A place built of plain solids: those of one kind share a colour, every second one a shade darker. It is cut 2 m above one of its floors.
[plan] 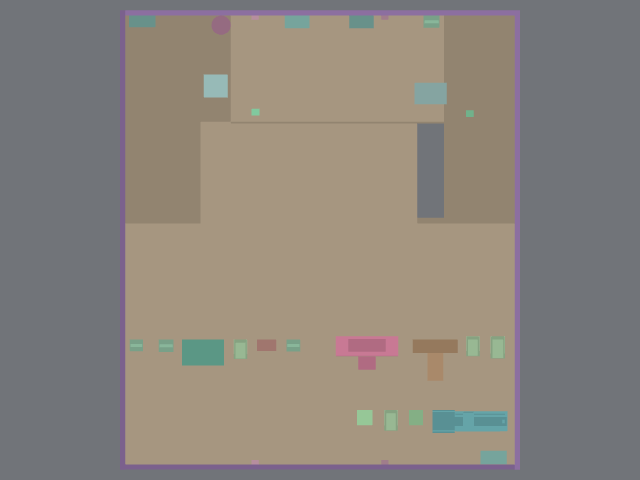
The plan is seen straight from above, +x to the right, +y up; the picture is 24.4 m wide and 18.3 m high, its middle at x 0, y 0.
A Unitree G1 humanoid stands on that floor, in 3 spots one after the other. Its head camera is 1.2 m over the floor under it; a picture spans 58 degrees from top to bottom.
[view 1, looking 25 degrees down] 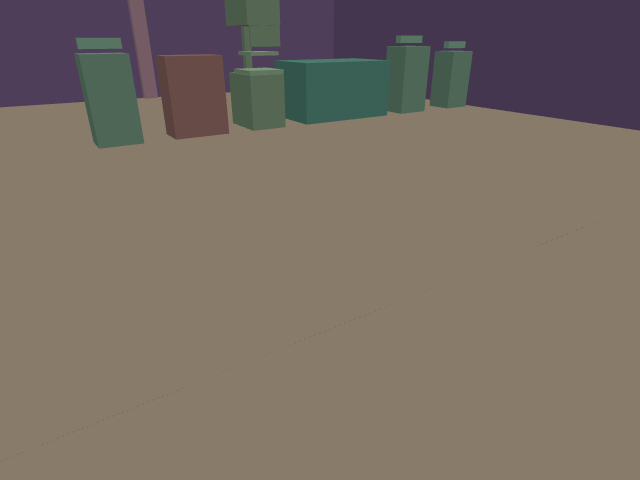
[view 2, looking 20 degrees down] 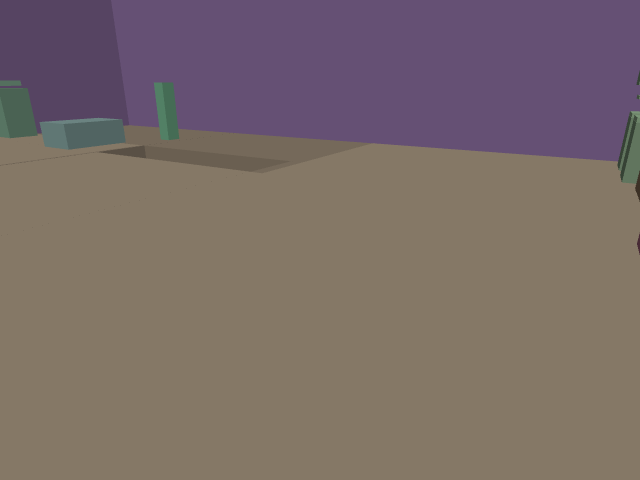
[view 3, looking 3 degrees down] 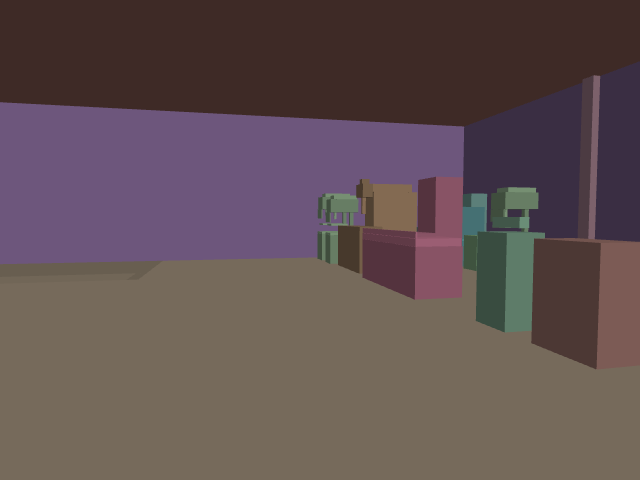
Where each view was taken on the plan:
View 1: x -0.17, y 1.96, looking -123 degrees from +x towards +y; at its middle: floor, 2.84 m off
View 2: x -1.06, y -3.18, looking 31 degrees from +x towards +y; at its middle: floor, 3.51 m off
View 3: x -5.18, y -0.92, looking -13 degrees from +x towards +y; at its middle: drill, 12.25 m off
